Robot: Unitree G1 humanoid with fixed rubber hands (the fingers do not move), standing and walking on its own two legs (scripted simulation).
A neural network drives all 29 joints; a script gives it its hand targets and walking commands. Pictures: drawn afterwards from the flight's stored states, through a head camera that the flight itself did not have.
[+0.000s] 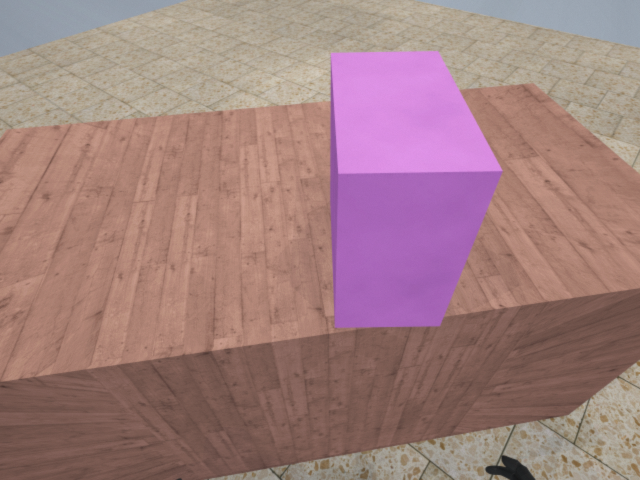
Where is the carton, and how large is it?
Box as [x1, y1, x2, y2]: [330, 51, 502, 327]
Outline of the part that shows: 437,51 331,53 330,207 335,327 439,325 502,171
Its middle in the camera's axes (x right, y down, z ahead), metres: +0.10 -0.07 +0.59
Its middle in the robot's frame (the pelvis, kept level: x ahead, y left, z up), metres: +0.50 -0.06 +0.09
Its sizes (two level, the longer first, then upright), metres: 0.296 0.162 0.296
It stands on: a pedestal, 0.70 m high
